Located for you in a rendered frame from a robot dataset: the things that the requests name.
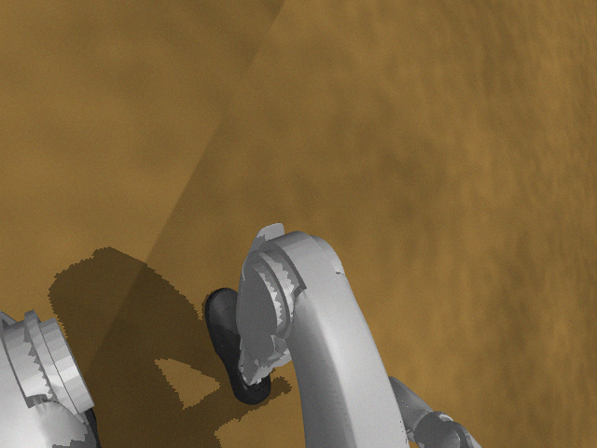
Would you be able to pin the right robot foot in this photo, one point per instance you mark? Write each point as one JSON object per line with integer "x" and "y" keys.
{"x": 220, "y": 316}

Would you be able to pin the right robot arm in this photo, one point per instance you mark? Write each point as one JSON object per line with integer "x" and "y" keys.
{"x": 438, "y": 430}

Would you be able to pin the right robot hand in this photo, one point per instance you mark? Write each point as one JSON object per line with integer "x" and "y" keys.
{"x": 411, "y": 406}

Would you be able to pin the left robot foot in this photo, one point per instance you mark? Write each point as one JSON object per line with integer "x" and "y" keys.
{"x": 93, "y": 425}

